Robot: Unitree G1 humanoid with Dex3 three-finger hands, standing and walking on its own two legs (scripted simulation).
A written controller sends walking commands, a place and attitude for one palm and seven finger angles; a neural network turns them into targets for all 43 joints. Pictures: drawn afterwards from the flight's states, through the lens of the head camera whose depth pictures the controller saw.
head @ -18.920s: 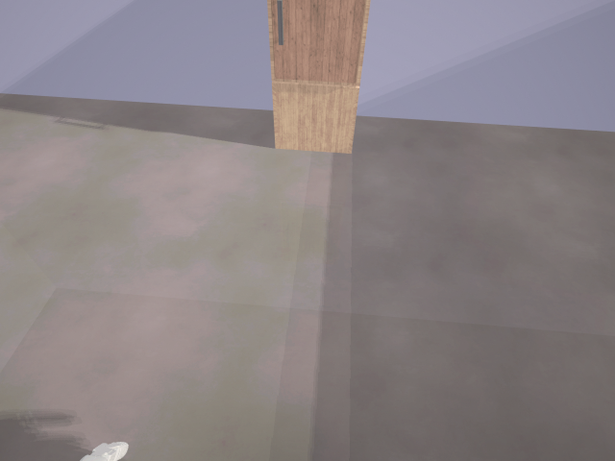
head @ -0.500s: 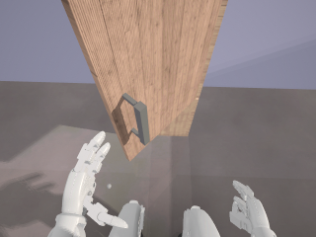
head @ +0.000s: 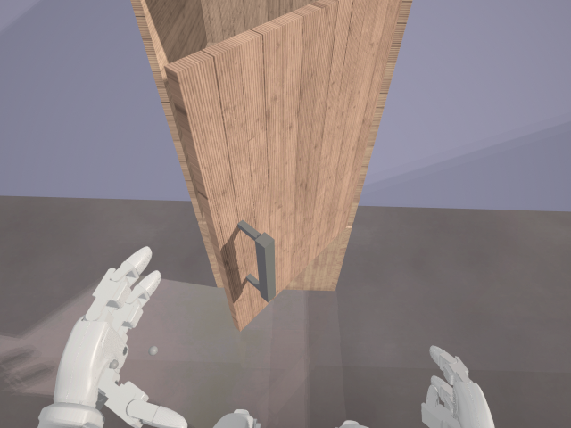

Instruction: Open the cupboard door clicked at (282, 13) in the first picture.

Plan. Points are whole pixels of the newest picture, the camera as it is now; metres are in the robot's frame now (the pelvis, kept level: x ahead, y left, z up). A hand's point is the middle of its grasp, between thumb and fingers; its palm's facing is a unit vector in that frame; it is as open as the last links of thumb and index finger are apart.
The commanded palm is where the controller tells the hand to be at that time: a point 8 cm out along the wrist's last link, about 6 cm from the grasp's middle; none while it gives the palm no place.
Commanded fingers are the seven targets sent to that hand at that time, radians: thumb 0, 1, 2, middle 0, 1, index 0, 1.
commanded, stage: draw the hand back to the body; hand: left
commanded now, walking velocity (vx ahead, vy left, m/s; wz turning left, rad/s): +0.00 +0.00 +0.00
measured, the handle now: (257, 263) +0.37 +0.07 -0.01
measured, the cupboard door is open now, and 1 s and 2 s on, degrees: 49 49 49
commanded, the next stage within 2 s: step back with the hand held close in 1.08 s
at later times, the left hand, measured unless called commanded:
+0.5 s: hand (35, 287) +0.22 +0.25 +0.19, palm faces +0.33 -0.85 -0.41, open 11.5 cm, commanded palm +0.17 +0.29 +0.21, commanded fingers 0.00 0.58 0.76 -0.19 -0.30 -0.19 -0.30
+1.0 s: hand out of the picture +0.22 +0.26 +0.22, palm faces +0.41 -0.82 -0.39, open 7.5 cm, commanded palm +0.18 +0.30 +0.25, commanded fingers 0.00 0.90 0.90 -0.20 -0.30 -0.20 -0.30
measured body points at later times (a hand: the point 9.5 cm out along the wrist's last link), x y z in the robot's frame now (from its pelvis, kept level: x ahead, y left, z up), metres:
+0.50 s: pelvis +0.03 +0.02 +0.06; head +0.01 +0.00 +0.51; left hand +0.19 +0.29 +0.21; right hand +0.20 -0.20 -0.02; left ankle +0.01 +0.12 -0.66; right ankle +0.01 -0.11 -0.66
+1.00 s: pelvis +0.03 +0.01 +0.08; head +0.01 -0.01 +0.53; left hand +0.20 +0.31 +0.25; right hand +0.21 -0.22 +0.00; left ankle +0.01 +0.12 -0.66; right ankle +0.01 -0.11 -0.66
